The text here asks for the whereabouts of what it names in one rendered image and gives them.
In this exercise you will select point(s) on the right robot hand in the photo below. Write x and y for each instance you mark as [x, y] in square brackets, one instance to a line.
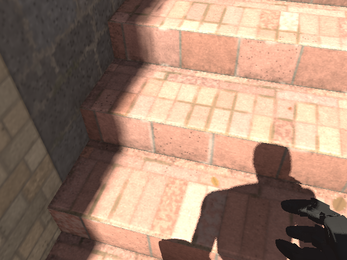
[330, 241]

